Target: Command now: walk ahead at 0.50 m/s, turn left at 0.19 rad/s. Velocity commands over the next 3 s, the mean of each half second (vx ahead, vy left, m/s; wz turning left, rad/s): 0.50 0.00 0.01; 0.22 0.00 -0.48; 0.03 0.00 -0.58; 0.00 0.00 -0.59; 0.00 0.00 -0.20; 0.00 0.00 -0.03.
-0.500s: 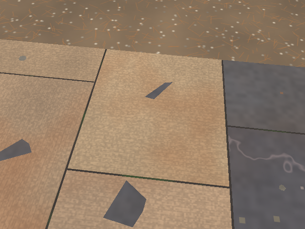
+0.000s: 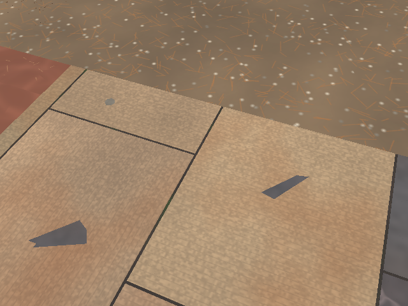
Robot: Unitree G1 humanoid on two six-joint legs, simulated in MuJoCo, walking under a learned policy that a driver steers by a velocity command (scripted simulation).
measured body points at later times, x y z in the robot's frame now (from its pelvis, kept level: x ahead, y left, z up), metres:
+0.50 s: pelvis +0.26 +0.07 +0.00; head +0.28 +0.08 +0.45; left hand +0.37 +0.35 -0.12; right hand +0.35 -0.21 -0.10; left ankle +0.27 +0.15 -0.74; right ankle +0.28 -0.10 -0.66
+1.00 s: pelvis +0.44 +0.02 -0.01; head +0.49 -0.01 +0.43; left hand +0.67 +0.24 -0.10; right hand +0.51 -0.29 -0.12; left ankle +0.49 +0.19 -0.67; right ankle +0.51 -0.07 -0.74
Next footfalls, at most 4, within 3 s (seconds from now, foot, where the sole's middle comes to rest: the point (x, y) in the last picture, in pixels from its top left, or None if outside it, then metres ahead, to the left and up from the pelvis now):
0.28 left None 0.31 0.16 -0.78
0.78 right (245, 288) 0.55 -0.08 -0.78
1.26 left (180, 270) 0.61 0.14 -0.78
1.68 right None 0.43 -0.07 -0.78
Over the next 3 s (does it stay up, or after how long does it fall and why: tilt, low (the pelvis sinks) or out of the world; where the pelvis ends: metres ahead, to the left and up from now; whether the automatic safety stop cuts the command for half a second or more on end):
stays up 0.46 0.03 -0.01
